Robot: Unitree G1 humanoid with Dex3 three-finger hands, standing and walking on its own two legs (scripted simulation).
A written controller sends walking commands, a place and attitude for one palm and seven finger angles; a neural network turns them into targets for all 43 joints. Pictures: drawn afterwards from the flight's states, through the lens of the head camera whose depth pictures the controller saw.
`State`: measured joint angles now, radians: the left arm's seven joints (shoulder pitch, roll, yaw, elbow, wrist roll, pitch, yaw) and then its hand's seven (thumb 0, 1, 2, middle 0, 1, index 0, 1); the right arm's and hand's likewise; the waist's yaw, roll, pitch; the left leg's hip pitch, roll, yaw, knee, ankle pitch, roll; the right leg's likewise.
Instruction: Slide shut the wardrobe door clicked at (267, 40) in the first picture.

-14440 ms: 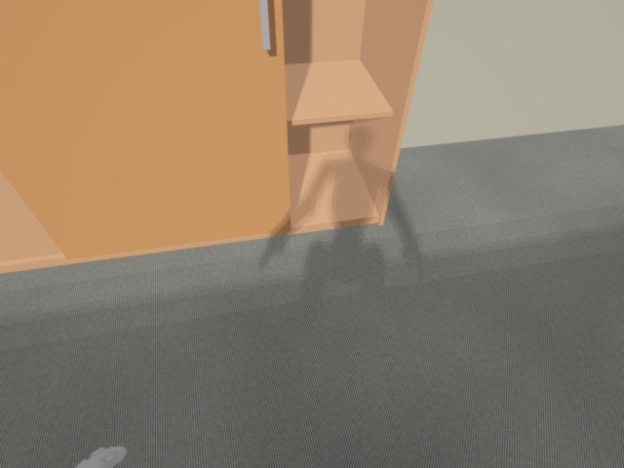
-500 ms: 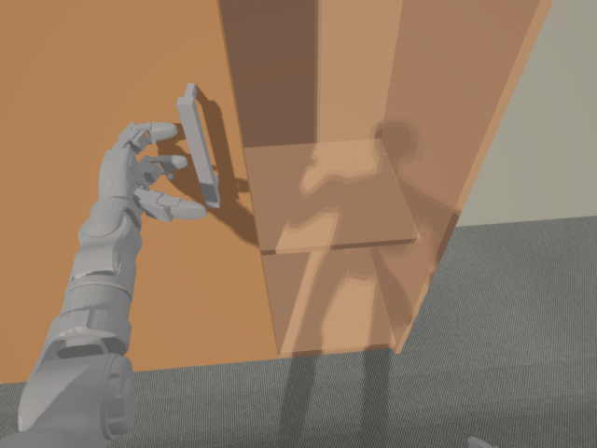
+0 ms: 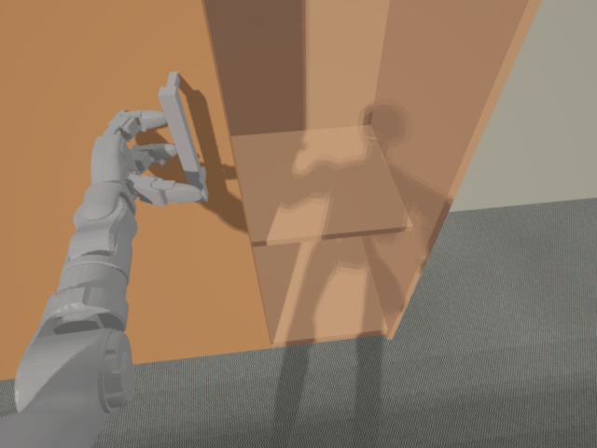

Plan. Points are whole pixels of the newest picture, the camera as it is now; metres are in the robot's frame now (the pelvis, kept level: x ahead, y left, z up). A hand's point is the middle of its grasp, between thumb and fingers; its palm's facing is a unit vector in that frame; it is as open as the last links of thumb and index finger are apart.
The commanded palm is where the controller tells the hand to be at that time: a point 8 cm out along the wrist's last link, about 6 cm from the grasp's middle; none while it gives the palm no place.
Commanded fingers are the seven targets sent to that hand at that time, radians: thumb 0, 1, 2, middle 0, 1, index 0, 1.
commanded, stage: feel for the door with the fingertips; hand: left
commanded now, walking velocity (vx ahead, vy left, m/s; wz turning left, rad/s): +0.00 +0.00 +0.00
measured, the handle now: (188, 142) +0.50 +0.16 +0.16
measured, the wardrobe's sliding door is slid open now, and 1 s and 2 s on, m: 0.40 0.40 0.40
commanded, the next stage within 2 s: slide the fingers in behind the handle in 0.04 s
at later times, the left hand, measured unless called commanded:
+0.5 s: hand (168, 163) +0.44 +0.17 +0.16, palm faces +0.11 -0.99 +0.00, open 13.9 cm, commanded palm +0.41 +0.22 +0.16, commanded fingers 0.00 -0.50 0.30 -0.30 -1.20 -0.30 -1.20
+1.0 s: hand (188, 166) +0.44 +0.14 +0.16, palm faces +0.11 -0.99 -0.01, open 14.0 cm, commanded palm +0.42 +0.20 +0.16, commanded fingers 0.00 -0.50 0.30 -0.30 -1.20 -0.30 -1.20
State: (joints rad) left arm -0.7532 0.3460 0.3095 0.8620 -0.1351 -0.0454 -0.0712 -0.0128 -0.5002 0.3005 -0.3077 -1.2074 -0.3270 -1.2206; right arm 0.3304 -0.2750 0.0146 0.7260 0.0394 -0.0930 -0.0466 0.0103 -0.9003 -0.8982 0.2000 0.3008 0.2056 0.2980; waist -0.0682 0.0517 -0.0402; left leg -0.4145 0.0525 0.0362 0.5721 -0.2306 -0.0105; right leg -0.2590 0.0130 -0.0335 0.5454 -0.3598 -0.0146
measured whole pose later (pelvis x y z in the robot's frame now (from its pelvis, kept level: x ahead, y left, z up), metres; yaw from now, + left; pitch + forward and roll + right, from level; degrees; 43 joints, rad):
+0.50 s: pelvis +0.00 +0.01 +0.00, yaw +0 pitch +4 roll -1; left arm -0.73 0.31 0.29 0.84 -0.14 -0.08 -0.05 -0.01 -0.50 0.30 -0.30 -1.21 -0.31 -1.20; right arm 0.35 -0.27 0.01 0.72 0.04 -0.11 -0.03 0.01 -0.90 -0.90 0.20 0.30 0.21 0.30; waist -0.07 0.06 -0.06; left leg -0.42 0.05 0.05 0.59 -0.24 0.00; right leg -0.26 0.01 -0.02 0.55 -0.36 -0.01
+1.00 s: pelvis +0.00 +0.00 +0.00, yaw +0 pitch +4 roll -1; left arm -0.70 0.24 0.24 0.76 -0.13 -0.02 0.01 -0.01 -0.50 0.30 -0.30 -1.20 -0.30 -1.20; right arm 0.31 -0.26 0.01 0.72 0.04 -0.09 -0.03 0.01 -0.90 -0.90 0.20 0.30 0.21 0.30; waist -0.06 0.06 -0.06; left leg -0.40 0.05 0.04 0.57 -0.23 -0.01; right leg -0.24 0.01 -0.03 0.54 -0.36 -0.01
